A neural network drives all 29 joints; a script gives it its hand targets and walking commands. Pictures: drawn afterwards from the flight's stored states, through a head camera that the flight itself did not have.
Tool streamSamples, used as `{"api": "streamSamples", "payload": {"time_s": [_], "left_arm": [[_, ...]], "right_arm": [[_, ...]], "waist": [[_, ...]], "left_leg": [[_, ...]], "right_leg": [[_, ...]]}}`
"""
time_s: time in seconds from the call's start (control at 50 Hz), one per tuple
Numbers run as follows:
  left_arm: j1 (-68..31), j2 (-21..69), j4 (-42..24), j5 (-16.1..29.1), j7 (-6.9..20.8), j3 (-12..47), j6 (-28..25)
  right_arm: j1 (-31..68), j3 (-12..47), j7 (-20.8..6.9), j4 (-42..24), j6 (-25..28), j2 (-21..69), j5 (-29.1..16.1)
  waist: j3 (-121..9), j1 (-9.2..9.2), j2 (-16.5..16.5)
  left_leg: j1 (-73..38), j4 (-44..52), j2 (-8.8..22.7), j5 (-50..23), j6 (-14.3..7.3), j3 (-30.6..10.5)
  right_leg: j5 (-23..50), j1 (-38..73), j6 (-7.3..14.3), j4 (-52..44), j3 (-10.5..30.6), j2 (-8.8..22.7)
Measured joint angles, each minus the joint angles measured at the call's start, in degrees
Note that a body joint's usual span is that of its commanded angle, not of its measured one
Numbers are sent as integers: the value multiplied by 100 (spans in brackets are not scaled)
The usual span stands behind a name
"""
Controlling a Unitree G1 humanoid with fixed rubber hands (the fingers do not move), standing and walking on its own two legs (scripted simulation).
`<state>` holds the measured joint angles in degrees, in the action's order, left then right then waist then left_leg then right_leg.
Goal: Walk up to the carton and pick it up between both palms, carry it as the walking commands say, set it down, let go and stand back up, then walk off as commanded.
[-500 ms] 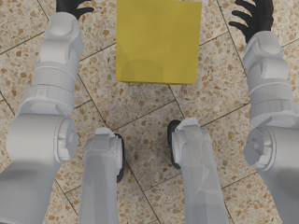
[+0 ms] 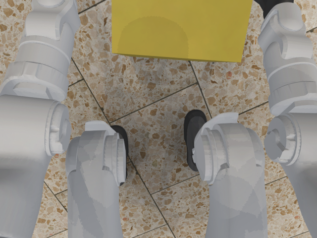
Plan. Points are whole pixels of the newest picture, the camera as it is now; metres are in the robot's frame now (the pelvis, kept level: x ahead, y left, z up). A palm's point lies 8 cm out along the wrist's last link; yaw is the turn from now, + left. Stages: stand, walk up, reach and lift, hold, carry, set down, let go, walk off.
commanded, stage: reach and lift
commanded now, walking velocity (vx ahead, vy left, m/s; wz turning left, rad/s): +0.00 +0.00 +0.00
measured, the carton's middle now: (174, 8) +0.53 -0.07 -0.25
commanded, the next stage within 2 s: none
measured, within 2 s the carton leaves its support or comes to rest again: leaves its support in 1.48 s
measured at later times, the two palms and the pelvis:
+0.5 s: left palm out of the picture +0.57 +0.10 -0.17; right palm out of the picture +0.51 -0.24 -0.17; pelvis -0.01 +0.00 +0.00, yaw +0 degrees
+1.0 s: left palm out of the picture +0.57 +0.08 -0.17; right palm out of the picture +0.52 -0.22 -0.17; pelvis -0.01 +0.00 +0.00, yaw +0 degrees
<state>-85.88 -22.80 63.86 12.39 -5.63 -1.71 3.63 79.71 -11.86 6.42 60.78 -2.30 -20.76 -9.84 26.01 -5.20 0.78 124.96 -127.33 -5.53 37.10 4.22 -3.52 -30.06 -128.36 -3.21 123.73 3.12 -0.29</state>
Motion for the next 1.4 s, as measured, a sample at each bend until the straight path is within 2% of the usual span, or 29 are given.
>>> {"api": "streamSamples", "payload": {"time_s": [0.12, 0.34, 0.44, 0.72, 0.98, 1.04, 1.16, 1.28, 1.4], "left_arm": [[36, 13, -51, 118, -68, 266, 20], [-118, 189, 71, 9, -98, 249, 101], [-209, 235, 202, -95, -81, 60, 80], [-373, 418, 278, -176, -81, 47, -6], [-437, 580, 262, -293, -368, 52, 51], [-453, 661, 310, -464, -326, -107, 135], [-308, 862, 29, -942, -197, -585, 438], [-11, 990, -378, -1095, -92, -818, 594], [150, 1111, -662, -1122, -137, -894, 675]], "right_arm": [[149, 4, -96, 207, 64, -63, -148], [324, 1, -189, 511, 55, -90, -129], [400, 60, -118, 546, 55, 46, -48], [554, 101, 38, 424, 74, 368, 88], [534, -15, 83, 401, 44, 329, 92], [464, -150, 47, 300, -63, 358, 228], [361, -433, -214, -34, -559, 356, 587], [197, -674, -347, -228, -803, 419, 786], [3, -608, -328, -516, -935, 408, 696]], "waist": [[-53, -33, -27], [-129, -48, 82], [-90, -60, 98], [0, -77, 72], [36, -42, 87], [-10, -43, 114], [-125, -63, 89], [-257, -97, 31], [-301, -107, 86]], "left_leg": [[114, -130, 3, -22, -63, 17], [74, -2, 73, -124, -138, 107], [-21, 52, 105, -116, -126, 130], [-57, 55, 66, -94, -63, 81], [-36, 30, -15, -130, -75, 62], [-1, -28, -64, -125, -62, 49], [88, -123, -160, -116, -19, 28], [139, -164, -184, -69, -3, 22], [145, -132, -214, -43, -27, 22]], "right_leg": [[8, -58, -44, 85, -3, 32], [117, -23, -74, -43, 56, 15], [131, 27, -54, -70, 74, -8], [93, 58, -18, -51, 41, -4], [93, 95, -94, -52, 65, -29], [66, 73, -98, 16, 68, -20], [10, -5, -88, 148, 80, -8], [-45, -59, -92, 201, 92, -34], [-97, -36, -136, 165, 110, -52]]}}
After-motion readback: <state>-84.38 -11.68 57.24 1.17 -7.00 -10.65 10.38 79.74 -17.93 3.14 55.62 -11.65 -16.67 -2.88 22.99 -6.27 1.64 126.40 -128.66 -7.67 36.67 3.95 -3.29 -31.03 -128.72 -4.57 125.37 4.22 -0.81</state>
